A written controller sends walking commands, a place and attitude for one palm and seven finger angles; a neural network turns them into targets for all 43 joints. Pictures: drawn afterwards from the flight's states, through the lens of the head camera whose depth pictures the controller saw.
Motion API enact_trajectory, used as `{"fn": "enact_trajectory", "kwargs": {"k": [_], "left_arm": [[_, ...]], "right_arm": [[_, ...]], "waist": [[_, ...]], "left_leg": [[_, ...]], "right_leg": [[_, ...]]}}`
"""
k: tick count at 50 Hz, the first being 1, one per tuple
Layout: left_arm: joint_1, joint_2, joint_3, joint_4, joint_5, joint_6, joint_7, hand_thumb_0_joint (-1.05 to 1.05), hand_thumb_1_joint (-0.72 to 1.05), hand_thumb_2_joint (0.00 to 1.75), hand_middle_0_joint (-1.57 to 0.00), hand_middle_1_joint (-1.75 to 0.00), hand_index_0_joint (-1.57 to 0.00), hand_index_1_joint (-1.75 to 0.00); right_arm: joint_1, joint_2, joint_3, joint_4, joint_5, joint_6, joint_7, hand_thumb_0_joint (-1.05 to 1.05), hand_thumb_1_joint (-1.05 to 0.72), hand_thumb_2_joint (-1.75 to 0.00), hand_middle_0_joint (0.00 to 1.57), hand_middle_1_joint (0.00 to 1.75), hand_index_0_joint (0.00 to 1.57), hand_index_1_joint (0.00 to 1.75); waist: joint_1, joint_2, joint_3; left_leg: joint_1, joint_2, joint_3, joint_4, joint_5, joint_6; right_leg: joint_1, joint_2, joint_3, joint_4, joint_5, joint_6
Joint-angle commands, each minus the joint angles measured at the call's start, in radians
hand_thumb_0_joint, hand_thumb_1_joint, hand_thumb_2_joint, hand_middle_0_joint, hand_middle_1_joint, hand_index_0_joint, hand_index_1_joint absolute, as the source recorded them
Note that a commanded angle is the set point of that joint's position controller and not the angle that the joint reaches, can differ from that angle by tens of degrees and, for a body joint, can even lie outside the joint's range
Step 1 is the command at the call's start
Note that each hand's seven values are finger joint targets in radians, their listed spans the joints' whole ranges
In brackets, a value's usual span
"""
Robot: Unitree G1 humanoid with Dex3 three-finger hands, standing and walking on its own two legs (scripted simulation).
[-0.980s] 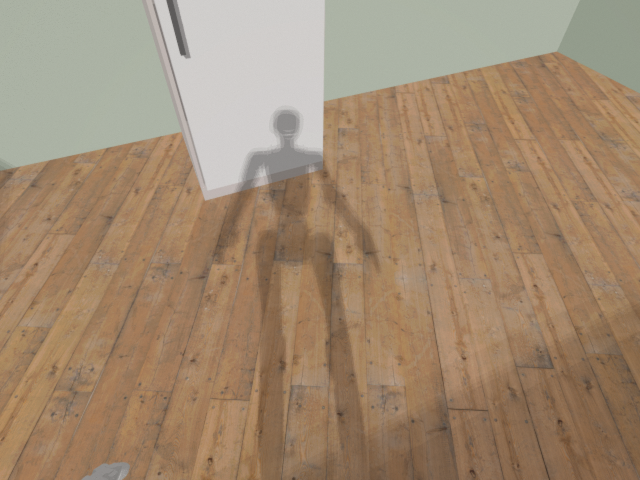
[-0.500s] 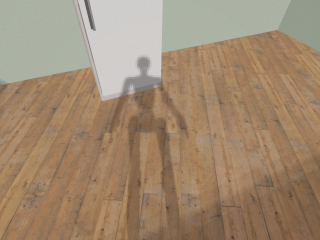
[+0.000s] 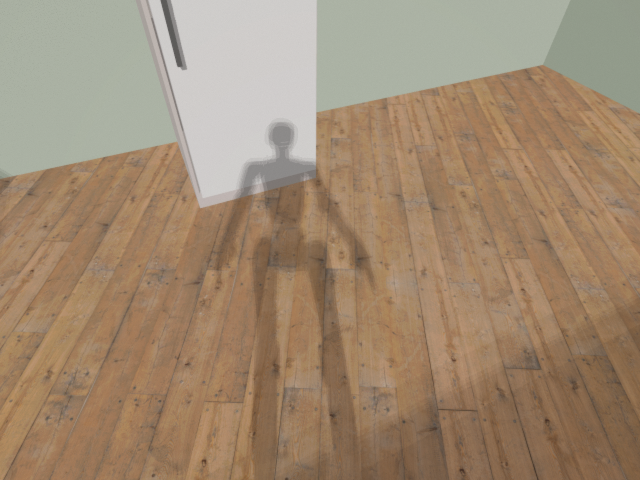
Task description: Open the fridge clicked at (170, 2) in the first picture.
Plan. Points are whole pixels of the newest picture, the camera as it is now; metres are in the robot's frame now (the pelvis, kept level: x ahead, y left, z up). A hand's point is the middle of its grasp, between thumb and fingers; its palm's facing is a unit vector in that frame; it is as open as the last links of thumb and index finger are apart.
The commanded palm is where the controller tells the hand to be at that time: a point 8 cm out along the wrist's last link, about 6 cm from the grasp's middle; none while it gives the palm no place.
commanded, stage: look at it before walking up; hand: left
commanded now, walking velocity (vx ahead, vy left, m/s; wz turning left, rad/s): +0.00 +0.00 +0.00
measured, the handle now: (163, 2) +1.35 +0.56 +0.11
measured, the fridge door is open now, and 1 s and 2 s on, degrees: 0 0 0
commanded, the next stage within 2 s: walk to a spot facing it in 0.56 s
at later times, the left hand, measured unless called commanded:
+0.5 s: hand out of the picture +0.06 +0.25 -0.16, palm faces -0.03 -0.94 -0.34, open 7.4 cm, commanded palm none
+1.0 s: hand out of the picture +0.02 +0.21 -0.20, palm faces +0.04 -0.98 -0.17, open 7.4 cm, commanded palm none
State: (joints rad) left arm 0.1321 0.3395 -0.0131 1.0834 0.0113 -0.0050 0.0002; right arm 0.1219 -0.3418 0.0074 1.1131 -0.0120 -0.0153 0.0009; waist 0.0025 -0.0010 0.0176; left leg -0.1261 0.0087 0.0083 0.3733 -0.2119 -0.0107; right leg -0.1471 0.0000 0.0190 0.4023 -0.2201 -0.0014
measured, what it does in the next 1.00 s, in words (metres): shifts its weight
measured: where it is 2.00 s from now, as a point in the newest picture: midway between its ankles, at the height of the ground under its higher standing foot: (321, 415)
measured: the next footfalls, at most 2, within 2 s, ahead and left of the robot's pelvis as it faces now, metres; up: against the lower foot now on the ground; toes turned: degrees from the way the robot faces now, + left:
right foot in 1.36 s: +0.35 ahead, -0.11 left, +0.00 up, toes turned -6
left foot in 1.76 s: +0.47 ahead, +0.15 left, +0.00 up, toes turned +15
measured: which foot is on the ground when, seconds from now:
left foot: down 0.00-1.00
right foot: down 0.00-1.00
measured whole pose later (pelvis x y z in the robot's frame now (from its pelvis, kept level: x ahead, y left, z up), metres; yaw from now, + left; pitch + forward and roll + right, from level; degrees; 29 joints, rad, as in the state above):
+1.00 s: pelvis +0.06 +0.03 -0.02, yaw +0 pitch +0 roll -1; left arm 0.38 0.21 0.01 1.11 0.02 0.00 -0.01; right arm 0.33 -0.20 0.00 1.12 -0.02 -0.02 0.01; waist 0.01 -0.03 -0.03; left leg -0.17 0.01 0.04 0.60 -0.42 0.02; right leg -0.17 -0.02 0.02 0.58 -0.40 0.00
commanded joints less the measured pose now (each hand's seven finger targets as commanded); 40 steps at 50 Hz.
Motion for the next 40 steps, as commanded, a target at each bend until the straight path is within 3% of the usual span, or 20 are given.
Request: {"fn": "enact_trajectory", "kwargs": {"k": [1, 14, 21, 27, 33, 35, 38, 40], "left_arm": [[-0.046, 0.209, 0.048, -0.070, 0.001, -0.019, 0.012, 0.00, 0.90, 0.90, -0.20, -0.30, -0.20, -0.30], [-0.039, 0.206, 0.045, -0.061, 0.000, -0.019, 0.011, 0.00, 0.90, 0.90, -0.20, -0.30, -0.20, -0.30], [-0.032, 0.206, 0.046, -0.059, 0.001, -0.021, 0.011, 0.00, 0.90, 0.90, -0.20, -0.30, -0.20, -0.30], [-0.030, 0.208, 0.045, -0.057, 0.000, -0.024, 0.012, 0.00, 0.90, 0.90, -0.20, -0.30, -0.20, -0.30], [-0.031, 0.207, 0.043, -0.054, 0.000, -0.022, 0.012, 0.00, 0.90, 0.90, -0.20, -0.30, -0.20, -0.30], [0.052, 0.081, 0.017, -0.019, 0.001, -0.002, 0.016, 0.00, 0.90, 0.90, -0.20, -0.30, -0.20, -0.30], [0.100, 0.091, 0.029, -0.025, 0.012, 0.014, 0.003, 0.00, 0.90, 0.90, -0.20, -0.30, -0.20, -0.30], [0.131, 0.087, 0.041, -0.038, 0.013, 0.012, -0.004, 0.00, 0.90, 0.90, -0.20, -0.30, -0.20, -0.30]], "right_arm": [[-0.049, -0.202, -0.043, -0.065, 0.004, -0.019, -0.015, 0.00, -0.90, -0.90, 0.20, 0.30, 0.20, 0.30], [-0.044, -0.203, -0.042, -0.058, 0.004, -0.021, -0.015, 0.00, -0.90, -0.90, 0.20, 0.30, 0.20, 0.30], [-0.041, -0.202, -0.043, -0.057, 0.005, -0.018, -0.013, 0.00, -0.90, -0.90, 0.20, 0.30, 0.20, 0.30], [-0.041, -0.204, -0.043, -0.054, 0.005, -0.020, -0.014, 0.00, -0.90, -0.90, 0.20, 0.30, 0.20, 0.30], [-0.049, -0.204, -0.043, -0.053, 0.005, -0.019, -0.014, 0.00, -0.90, -0.90, 0.20, 0.30, 0.20, 0.30], [0.021, -0.068, -0.010, -0.025, -0.004, 0.000, -0.007, 0.00, -0.90, -0.90, 0.20, 0.30, 0.20, 0.30], [0.061, -0.066, -0.021, -0.030, -0.015, 0.016, 0.000, 0.00, -0.90, -0.90, 0.20, 0.30, 0.20, 0.30], [0.083, -0.057, -0.024, -0.044, -0.016, 0.011, -0.001, 0.00, -0.90, -0.90, 0.20, 0.30, 0.20, 0.30]], "waist": [[-0.001, -0.014, -0.032], [-0.001, 0.006, -0.028], [-0.001, -0.012, -0.029], [-0.002, -0.010, -0.053], [0.000, -0.002, -0.027], [0.001, -0.017, -0.051], [0.008, -0.042, 0.087], [0.011, -0.054, 0.130]], "left_leg": [[-0.010, 0.110, -0.098, -0.063, 0.094, 0.041], [-0.007, 0.113, -0.103, -0.076, 0.090, 0.041], [-0.001, 0.111, -0.105, -0.068, 0.087, 0.040], [0.014, 0.115, -0.100, -0.062, 0.137, 0.039], [0.004, 0.115, -0.102, -0.075, 0.118, 0.038], [0.000, 0.099, -0.076, -0.050, -0.021, 0.022], [-0.141, 0.067, -0.077, -0.029, -0.348, 0.032], [-0.199, 0.056, -0.074, 0.016, -0.360, 0.043]], "right_leg": [[-0.015, -0.113, 0.100, -0.083, 0.087, -0.029], [-0.018, -0.111, 0.100, -0.089, 0.080, -0.027], [-0.024, -0.113, 0.105, -0.098, 0.074, -0.028], [-0.002, -0.118, 0.098, -0.087, 0.142, -0.028], [-0.012, -0.116, 0.095, -0.093, 0.118, -0.026], [-0.009, -0.111, 0.090, -0.091, -0.067, -0.009], [-0.105, -0.101, 0.136, -0.115, -0.396, -0.029], [-0.118, -0.107, 0.161, -0.102, -0.424, -0.053]]}}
